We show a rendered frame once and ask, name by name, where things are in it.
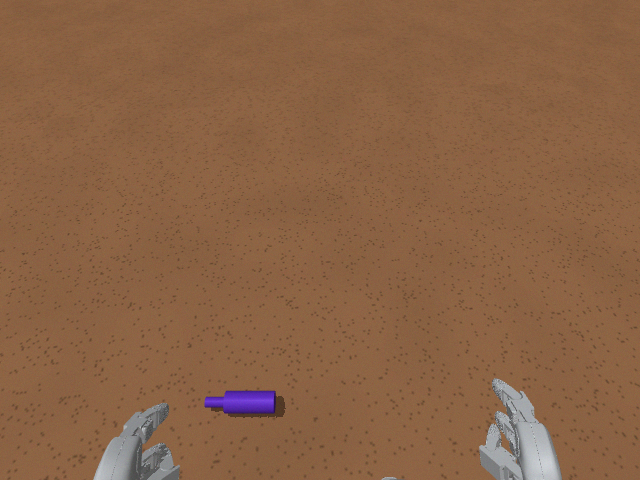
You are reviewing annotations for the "right robot hand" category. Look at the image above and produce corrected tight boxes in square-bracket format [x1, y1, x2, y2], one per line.
[479, 378, 562, 480]

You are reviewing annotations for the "left robot hand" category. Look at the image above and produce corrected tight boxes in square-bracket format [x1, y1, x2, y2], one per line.
[93, 403, 180, 480]

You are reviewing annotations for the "bottle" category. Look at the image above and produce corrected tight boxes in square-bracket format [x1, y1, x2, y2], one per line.
[204, 391, 276, 414]

